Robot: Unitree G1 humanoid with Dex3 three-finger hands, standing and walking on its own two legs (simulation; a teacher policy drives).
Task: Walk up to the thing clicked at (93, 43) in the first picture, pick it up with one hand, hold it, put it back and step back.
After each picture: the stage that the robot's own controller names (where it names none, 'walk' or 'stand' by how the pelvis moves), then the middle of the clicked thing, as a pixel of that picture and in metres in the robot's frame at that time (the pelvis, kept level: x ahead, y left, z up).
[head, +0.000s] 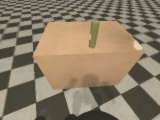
stand; (93, 35) +0.72 +0.02 +0.12
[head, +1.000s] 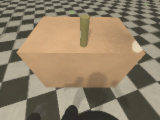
walk; (84, 32) +0.64 +0.12 +0.15
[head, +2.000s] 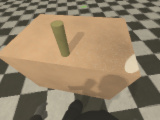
walk; (62, 41) +0.48 +0.25 +0.15
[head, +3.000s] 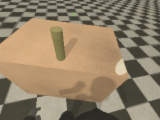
walk; (59, 45) +0.47 +0.26 +0.13
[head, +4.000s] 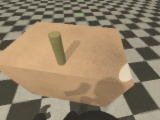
stand; (58, 50) +0.44 +0.26 +0.13
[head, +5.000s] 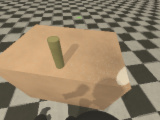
stand; (57, 54) +0.42 +0.26 +0.11
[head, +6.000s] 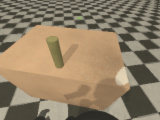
stand; (56, 54) +0.42 +0.27 +0.11
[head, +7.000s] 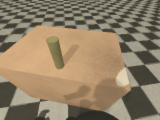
stand; (56, 54) +0.42 +0.27 +0.11
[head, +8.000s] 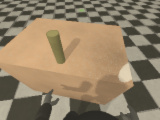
rise first; (57, 49) +0.43 +0.27 +0.12
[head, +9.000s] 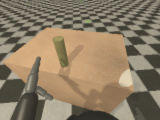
rise first; (61, 53) +0.44 +0.27 +0.12
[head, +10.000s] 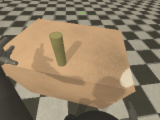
go down; (59, 51) +0.43 +0.24 +0.12
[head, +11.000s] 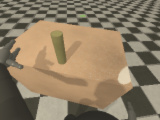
go down; (59, 49) +0.46 +0.25 +0.12
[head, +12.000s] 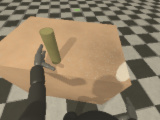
close in; (52, 48) +0.43 +0.27 +0.14
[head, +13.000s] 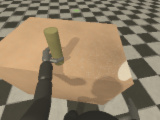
lift; (55, 49) +0.42 +0.24 +0.15
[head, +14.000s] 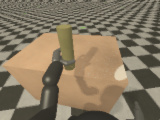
lift; (67, 50) +0.34 +0.16 +0.26
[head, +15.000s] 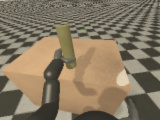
hold; (67, 48) +0.36 +0.16 +0.27
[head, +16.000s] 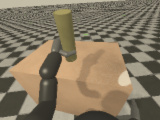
hold; (67, 40) +0.31 +0.14 +0.36
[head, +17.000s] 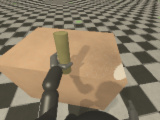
hold; (63, 54) +0.35 +0.19 +0.20
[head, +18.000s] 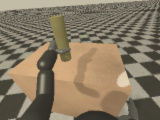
crouch; (62, 40) +0.36 +0.19 +0.34
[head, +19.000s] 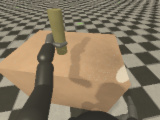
lower; (58, 34) +0.44 +0.21 +0.29
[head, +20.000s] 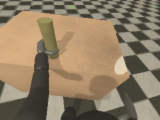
lower; (50, 41) +0.47 +0.26 +0.17
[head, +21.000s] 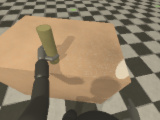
lower; (50, 47) +0.43 +0.27 +0.16
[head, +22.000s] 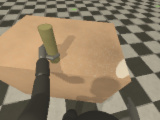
lower; (51, 46) +0.44 +0.26 +0.16
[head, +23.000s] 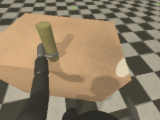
lower; (49, 44) +0.45 +0.27 +0.16
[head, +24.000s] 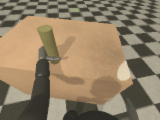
open; (51, 47) +0.43 +0.27 +0.16
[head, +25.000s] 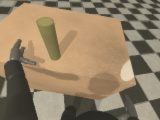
sink last; (51, 43) +0.43 +0.25 +0.16
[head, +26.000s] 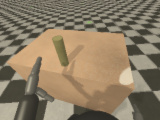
sink last; (61, 52) +0.45 +0.28 +0.13
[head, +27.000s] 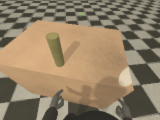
stand; (57, 52) +0.42 +0.27 +0.12
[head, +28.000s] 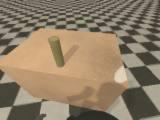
stand; (57, 53) +0.45 +0.28 +0.12
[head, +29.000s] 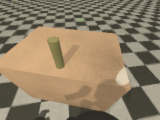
stand; (57, 54) +0.43 +0.27 +0.11
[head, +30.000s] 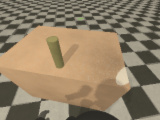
stand; (56, 54) +0.43 +0.27 +0.11
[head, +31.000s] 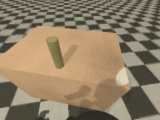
stand; (56, 54) +0.42 +0.27 +0.11
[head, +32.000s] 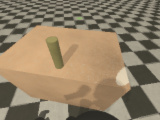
stand; (56, 54) +0.42 +0.27 +0.11
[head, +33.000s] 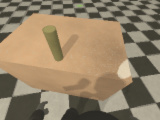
walk; (55, 46) +0.44 +0.27 +0.12
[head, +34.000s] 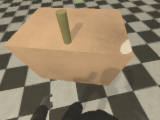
walk; (64, 29) +0.61 +0.26 +0.13
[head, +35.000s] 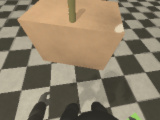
walk; (71, 8) +0.91 +0.26 +0.14
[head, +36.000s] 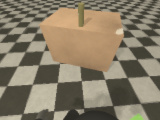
stand; (81, 15) +1.07 +0.23 +0.13
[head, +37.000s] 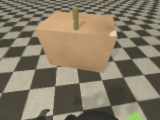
stand; (75, 19) +1.07 +0.26 +0.11
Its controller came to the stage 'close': yes
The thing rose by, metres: 0.26
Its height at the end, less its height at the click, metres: +0.00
